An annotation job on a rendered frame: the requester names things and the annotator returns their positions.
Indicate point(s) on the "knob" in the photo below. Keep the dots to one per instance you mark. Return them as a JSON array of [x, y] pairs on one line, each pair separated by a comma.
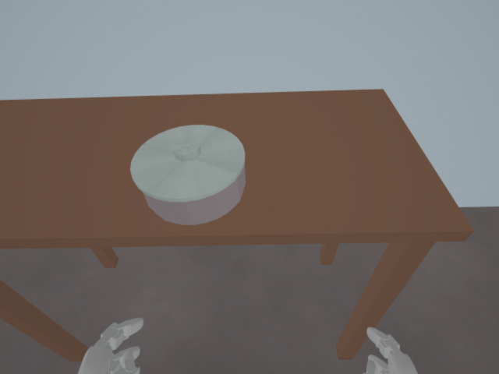
[[186, 149]]

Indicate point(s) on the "table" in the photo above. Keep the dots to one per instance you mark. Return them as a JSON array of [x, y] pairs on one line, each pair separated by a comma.
[[322, 167]]

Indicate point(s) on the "robot left hand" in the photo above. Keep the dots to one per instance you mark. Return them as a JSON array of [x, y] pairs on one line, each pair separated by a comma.
[[99, 358]]

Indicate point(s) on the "robot right hand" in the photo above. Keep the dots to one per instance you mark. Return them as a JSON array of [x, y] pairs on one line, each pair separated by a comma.
[[398, 362]]

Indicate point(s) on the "lid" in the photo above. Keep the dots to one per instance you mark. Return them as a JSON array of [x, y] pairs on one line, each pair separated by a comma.
[[158, 174]]

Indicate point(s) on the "pot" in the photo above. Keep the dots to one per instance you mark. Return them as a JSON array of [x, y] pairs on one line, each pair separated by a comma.
[[200, 211]]

